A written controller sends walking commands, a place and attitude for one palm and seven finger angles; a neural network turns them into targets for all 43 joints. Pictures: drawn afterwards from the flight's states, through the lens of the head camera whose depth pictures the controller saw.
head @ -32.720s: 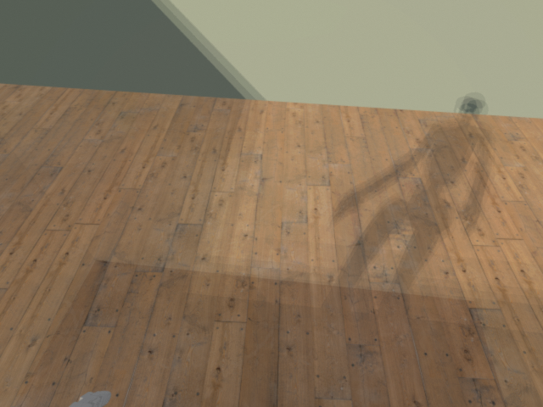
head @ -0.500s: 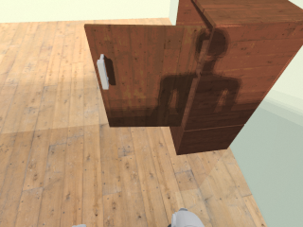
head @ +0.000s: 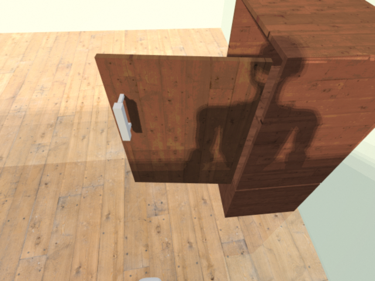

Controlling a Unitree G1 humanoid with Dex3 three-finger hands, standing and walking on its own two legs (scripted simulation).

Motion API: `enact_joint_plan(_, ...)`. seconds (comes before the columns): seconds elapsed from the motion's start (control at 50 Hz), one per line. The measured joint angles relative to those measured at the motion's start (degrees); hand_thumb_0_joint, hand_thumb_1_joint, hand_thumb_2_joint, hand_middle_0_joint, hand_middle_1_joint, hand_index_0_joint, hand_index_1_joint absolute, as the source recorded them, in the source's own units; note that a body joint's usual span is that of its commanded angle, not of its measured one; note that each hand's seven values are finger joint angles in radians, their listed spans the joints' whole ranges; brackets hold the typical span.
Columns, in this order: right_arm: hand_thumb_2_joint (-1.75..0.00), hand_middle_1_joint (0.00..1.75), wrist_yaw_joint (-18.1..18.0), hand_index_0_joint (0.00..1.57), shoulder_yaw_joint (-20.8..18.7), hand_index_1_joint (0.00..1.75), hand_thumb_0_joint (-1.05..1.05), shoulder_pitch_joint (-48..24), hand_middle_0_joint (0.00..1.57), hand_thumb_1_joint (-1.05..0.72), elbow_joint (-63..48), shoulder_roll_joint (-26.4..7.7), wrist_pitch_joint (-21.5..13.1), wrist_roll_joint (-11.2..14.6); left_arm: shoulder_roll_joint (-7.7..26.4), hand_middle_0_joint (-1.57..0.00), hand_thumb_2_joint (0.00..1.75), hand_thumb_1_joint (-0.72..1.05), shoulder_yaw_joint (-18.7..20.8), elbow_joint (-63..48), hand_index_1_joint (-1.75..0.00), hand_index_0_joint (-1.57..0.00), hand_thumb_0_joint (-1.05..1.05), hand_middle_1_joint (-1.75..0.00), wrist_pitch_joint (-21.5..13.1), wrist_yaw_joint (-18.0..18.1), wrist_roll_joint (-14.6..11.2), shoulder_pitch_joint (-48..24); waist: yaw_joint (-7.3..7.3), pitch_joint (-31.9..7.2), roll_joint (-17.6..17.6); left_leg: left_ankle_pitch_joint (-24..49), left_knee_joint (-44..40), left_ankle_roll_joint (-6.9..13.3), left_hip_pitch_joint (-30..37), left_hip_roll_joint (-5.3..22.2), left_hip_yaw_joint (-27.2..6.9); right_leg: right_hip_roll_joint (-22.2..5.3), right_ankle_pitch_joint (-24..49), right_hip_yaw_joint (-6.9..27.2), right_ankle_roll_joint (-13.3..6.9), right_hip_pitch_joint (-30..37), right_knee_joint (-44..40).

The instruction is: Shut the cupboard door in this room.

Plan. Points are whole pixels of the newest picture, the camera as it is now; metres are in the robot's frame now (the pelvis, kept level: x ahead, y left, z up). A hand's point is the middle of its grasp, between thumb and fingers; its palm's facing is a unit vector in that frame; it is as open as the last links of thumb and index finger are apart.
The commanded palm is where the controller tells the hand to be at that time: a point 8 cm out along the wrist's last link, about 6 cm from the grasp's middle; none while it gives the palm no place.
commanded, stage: come to a stop and stand still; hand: left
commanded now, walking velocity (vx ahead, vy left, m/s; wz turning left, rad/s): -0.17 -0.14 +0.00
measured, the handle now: (124, 117) +0.51 +0.23 +0.01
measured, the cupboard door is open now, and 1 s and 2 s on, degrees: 84 84 84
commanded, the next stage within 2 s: look again from close up in 0.80 s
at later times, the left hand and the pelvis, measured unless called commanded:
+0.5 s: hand out of the picture +0.03 +0.18 -0.18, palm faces +0.02 -0.96 -0.26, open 7.4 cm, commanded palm none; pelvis -0.03 -0.02 -0.02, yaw +0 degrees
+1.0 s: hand out of the picture -0.04 +0.17 -0.18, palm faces +0.02 -0.98 -0.19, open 7.4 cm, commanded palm none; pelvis -0.05 -0.01 +0.00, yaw +0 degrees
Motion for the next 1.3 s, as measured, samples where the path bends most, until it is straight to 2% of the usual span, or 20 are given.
enact_joint_plan(0.04, -0.90, 0.30, 0.0, 0.20, 0.0, 0.30, 0.00, -0.8, 0.20, -0.93, -0.4, 0.7, 0.1, -0.2, 0.6, -0.20, 0.90, 0.92, 0.2, -0.3, -0.30, -0.20, 0.00, -0.30, 1.0, 0.2, -0.1, 0.1, 0.50, 0.5, -1.7, -0.2, -0.4, 2.4, 0.9, -1.1, 0.7, -1.2, -2.1, 0.6, 0.8, -0.7, 3.2)
enact_joint_plan(0.08, -0.90, 0.30, -0.1, 0.20, 0.4, 0.30, 0.00, -1.5, 0.20, -0.92, -1.2, 1.5, 0.2, -0.4, 1.2, -0.20, 0.90, 0.91, 0.3, -0.7, -0.30, -0.20, 0.00, -0.30, 1.9, 0.6, -0.3, 0.0, 1.19, 1.0, -3.0, -1.3, -0.7, 3.5, 1.2, -1.6, 1.6, -1.1, -10.3, 3.0, 1.9, -3.3, 10.4)
enact_joint_plan(0.14, -0.89, 0.30, -0.5, 0.20, 0.8, 0.30, 0.00, -2.5, 0.20, -0.92, -2.3, 2.3, 0.6, -0.7, 1.5, -0.20, 0.90, 0.91, 0.7, -1.3, -0.30, -0.20, 0.00, -0.30, 2.6, 0.4, -0.3, -0.2, 1.14, 1.4, -2.7, -0.1, -2.8, 3.8, 1.0, -1.1, 1.5, 0.1, -14.5, 5.8, 2.8, -7.8, 23.1)
enact_joint_plan(0.2, -0.89, 0.30, -0.5, 0.20, 0.9, 0.30, 0.00, -3.0, 0.20, -0.91, -2.8, 2.9, 0.8, -0.8, 1.9, -0.20, 0.90, 0.91, 1.1, -2.0, -0.30, -0.20, 0.00, -0.30, 2.8, 0.0, -0.2, 0.0, 0.91, 1.4, -2.4, 1.7, -4.9, 3.5, 0.7, -0.6, 1.7, -0.2, -13.4, 7.1, 3.7, -9.5, 27.9)
enact_joint_plan(0.24, -0.89, 0.30, -0.4, 0.21, 0.7, 0.30, 0.00, -3.0, 0.21, -0.91, -2.9, 3.1, 0.8, -0.8, 2.1, -0.20, 0.90, 0.91, 1.2, -2.3, -0.30, -0.20, 0.00, -0.30, 3.1, -0.2, -0.2, 0.0, 0.54, 1.3, -2.0, 2.7, -5.7, 3.1, 0.3, -0.1, 1.6, -0.9, -13.4, 7.1, 4.0, -8.7, 25.9)
enact_joint_plan(0.28, -0.89, 0.30, -0.2, 0.21, 0.4, 0.30, 0.00, -2.6, 0.21, -0.91, -2.7, 2.9, 0.9, -0.8, 2.1, -0.20, 0.90, 0.91, 1.0, -2.4, -0.30, -0.20, 0.00, -0.30, 3.1, -0.3, -0.2, -0.1, 0.05, 1.1, -1.3, 3.4, -6.2, 2.7, -0.2, 0.3, 1.3, -1.7, -13.4, 6.6, 4.0, -6.6, 20.3)
enact_joint_plan(0.3, -0.89, 0.30, -0.2, 0.21, 0.6, 0.30, 0.00, -2.0, 0.21, -0.91, -3.0, 2.6, 0.9, -0.7, 2.4, -0.20, 0.90, 0.91, 0.2, -3.0, -0.30, -0.20, 0.00, -0.30, 2.8, -0.5, 0.1, 0.0, -0.16, 1.2, -1.0, 3.6, -6.0, 2.3, -0.5, 0.4, 1.0, -1.8, -12.5, 6.6, 3.9, -4.5, 15.1)
enact_joint_plan(0.34, -0.89, 0.30, 0.1, 0.21, 0.4, 0.30, 0.00, -0.1, 0.21, -0.91, -4.5, 2.3, 1.1, -0.7, 3.7, -0.20, 0.90, 0.91, -0.3, -6.2, -0.30, -0.20, 0.00, -0.30, 1.9, -0.7, 0.6, 1.8, 0.33, -0.3, -2.4, 1.5, -1.8, 1.7, -3.9, -0.3, 1.4, -3.1, -4.2, 8.6, 2.5, -1.8, 3.2)
enact_joint_plan(0.36, -0.89, 0.30, 0.2, 0.21, 0.0, 0.30, 0.00, 0.3, 0.21, -0.91, -5.2, 1.6, 1.3, -0.7, 3.5, -0.20, 0.90, 0.91, -0.2, -6.8, -0.30, -0.20, 0.00, -0.30, 1.7, -0.4, 0.9, 1.8, 0.33, 0.0, -1.8, -1.5, 1.7, 1.6, -5.5, -0.1, 0.6, -2.7, -2.9, 8.7, 2.6, -2.5, 4.0)
enact_joint_plan(0.4, -0.89, 0.30, 0.3, 0.21, -1.1, 0.30, 0.00, 1.5, 0.21, -0.91, -6.0, 0.0, 1.9, -0.7, 2.4, -0.20, 0.90, 0.90, -0.4, -7.7, -0.30, -0.20, 0.00, -0.30, 2.0, -0.1, 1.3, 1.9, -0.69, 0.5, 0.6, -6.3, 6.5, 2.3, -6.7, -0.3, -2.5, -1.4, -4.6, 7.2, 3.3, -2.3, 6.7)
enact_joint_plan(0.44, -0.89, 0.30, 0.4, 0.21, -1.6, 0.30, 0.00, 3.3, 0.21, -0.91, -6.3, -1.2, 2.1, -0.7, 1.9, -0.20, 0.90, 0.90, -0.3, -8.7, -0.30, -0.20, 0.00, -0.30, 2.0, 0.1, 1.1, 2.4, -1.49, -0.1, 1.4, -7.9, 8.5, 3.0, -6.1, -0.9, -2.9, -0.9, -6.0, 6.3, 3.6, -1.4, 7.6)
enact_joint_plan(0.5, -0.89, 0.30, 0.4, 0.20, -1.7, 0.30, 0.00, 5.3, 0.20, -0.91, -6.1, -1.8, 1.4, -0.8, 2.4, -0.20, 0.90, 0.90, 0.0, -9.7, -0.30, -0.20, 0.00, -0.30, 2.1, 0.4, 0.9, 2.0, -2.08, -0.5, -0.1, -0.9, 6.6, 2.9, -4.1, -1.4, -3.0, -1.1, -7.0, 6.3, 3.6, -0.5, 9.0)
enact_joint_plan(0.56, -0.89, 0.30, 0.6, 0.20, -1.2, 0.30, 0.00, 6.6, 0.20, -0.91, -5.8, -2.0, 1.2, -0.9, 2.6, -0.20, 0.90, 0.90, -0.4, -10.2, -0.30, -0.20, 0.00, -0.30, 2.3, 0.4, 0.6, 0.8, -2.56, -1.2, -0.6, -1.5, 5.5, 2.1, -3.3, -1.1, -3.3, -0.7, -5.8, 6.0, 3.4, 0.4, 7.2)
enact_joint_plan(0.74, -0.89, 0.30, 1.0, 0.20, 0.6, 0.30, 0.00, 8.7, 0.20, -0.91, -3.8, -0.9, 1.1, -1.1, 3.6, -0.20, 0.90, 0.90, -0.9, -9.4, -0.30, -0.20, 0.00, -0.30, 1.3, -0.4, 0.4, 0.7, -3.30, -3.0, -1.5, 2.4, -0.1, 2.2, -2.9, -1.3, -4.2, -0.5, -2.0, 5.4, 3.3, 0.8, 2.0)
enact_joint_plan(0.98, -0.89, 0.30, 1.1, 0.20, 1.7, 0.30, 0.00, 9.6, 0.20, -0.91, 1.1, 2.8, 1.0, -0.5, 1.5, -0.20, 0.90, 0.90, -1.5, -3.7, -0.30, -0.20, 0.00, -0.30, 1.0, -0.1, 0.3, 5.7, -2.19, -2.9, -2.0, 4.0, -3.9, 2.8, -1.3, -2.0, -3.3, -1.3, 0.2, 6.1, 4.3, 2.2, -2.2)
enact_joint_plan(1.3, -0.89, 0.30, 0.5, 0.20, 0.9, 0.30, 0.01, 7.6, 0.20, -0.92, 4.1, 2.7, 0.7, 0.0, -1.3, -0.20, 0.90, 0.91, -1.7, 1.5, -0.30, -0.20, 0.00, -0.30, 0.2, 0.5, 0.6, 10.7, -0.97, -3.0, -2.5, 5.5, -6.8, 3.8, 0.1, -3.2, -2.3, -2.6, 1.6, 6.8, 5.2, 3.4, -4.8)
